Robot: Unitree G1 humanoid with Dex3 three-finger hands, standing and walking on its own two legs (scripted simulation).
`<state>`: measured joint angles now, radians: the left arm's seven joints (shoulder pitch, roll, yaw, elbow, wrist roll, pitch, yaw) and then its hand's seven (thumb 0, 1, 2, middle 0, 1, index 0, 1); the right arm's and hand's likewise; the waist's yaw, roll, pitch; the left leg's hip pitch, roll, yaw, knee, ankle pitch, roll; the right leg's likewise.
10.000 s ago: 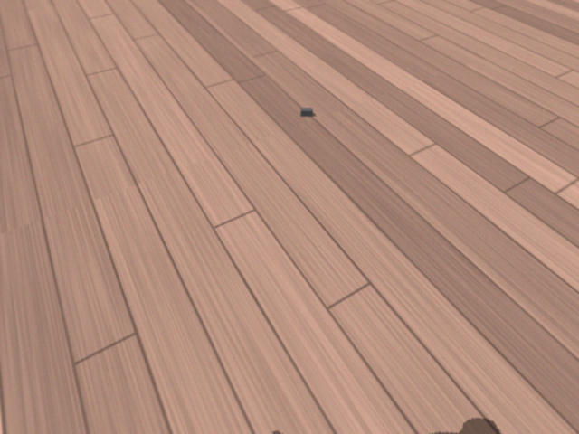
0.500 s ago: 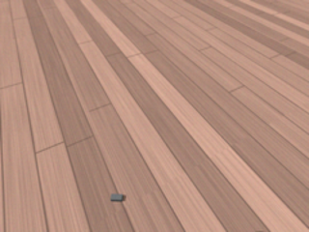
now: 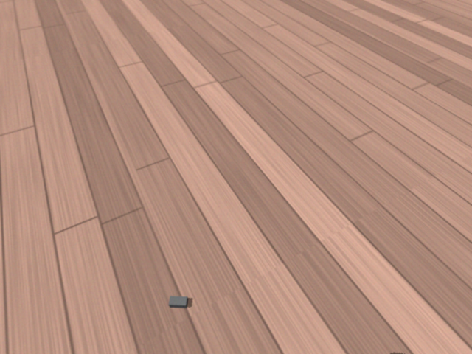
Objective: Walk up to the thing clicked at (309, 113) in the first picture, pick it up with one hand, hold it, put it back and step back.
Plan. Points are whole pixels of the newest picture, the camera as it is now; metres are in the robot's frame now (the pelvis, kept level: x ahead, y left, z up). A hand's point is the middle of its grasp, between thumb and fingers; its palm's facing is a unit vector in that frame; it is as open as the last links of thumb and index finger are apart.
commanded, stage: stand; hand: left
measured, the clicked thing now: (178, 302) +0.42 +0.23 -0.77
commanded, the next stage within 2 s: walk up in 0.54 s
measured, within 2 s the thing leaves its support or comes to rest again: neither
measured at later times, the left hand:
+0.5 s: hand out of the picture +0.07 +0.25 -0.16, palm faces -0.03 -0.94 -0.35, open 7.3 cm
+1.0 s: hand out of the picture +0.06 +0.31 -0.19, palm faces -0.03 -0.93 -0.36, open 7.3 cm
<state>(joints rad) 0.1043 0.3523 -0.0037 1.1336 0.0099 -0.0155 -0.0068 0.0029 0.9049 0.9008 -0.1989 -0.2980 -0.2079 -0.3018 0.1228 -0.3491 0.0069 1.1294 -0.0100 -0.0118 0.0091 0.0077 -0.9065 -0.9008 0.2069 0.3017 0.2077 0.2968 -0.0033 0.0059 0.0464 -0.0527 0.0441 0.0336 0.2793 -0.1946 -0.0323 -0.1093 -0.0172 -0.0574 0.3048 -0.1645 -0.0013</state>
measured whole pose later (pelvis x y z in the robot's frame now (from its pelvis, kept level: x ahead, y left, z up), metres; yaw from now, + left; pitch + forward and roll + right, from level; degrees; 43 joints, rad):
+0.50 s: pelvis +0.00 +0.00 +0.00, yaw +0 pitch -2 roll +0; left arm 0.11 0.35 0.00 1.13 0.01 -0.01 -0.01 0.00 0.90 0.90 -0.20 -0.30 -0.21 -0.30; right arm 0.12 -0.35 0.01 1.13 -0.01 -0.01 0.01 0.01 -0.91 -0.90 0.21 0.30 0.21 0.30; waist 0.00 0.01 0.05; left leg -0.05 0.04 0.04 0.28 -0.20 -0.03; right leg -0.11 -0.02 -0.05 0.31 -0.17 0.00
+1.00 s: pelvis -0.09 +0.05 -0.02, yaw +0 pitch -1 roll -1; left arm 0.00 0.42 0.07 0.89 0.01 0.09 0.02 0.00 0.91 0.90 -0.20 -0.30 -0.21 -0.30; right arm 0.16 -0.35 -0.05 0.96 -0.03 0.04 0.00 0.01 -0.91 -0.90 0.21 0.30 0.21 0.30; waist -0.02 -0.07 0.21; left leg -0.28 0.00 -0.02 0.63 -0.33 0.02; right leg -0.50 0.11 0.16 1.16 -0.53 -0.01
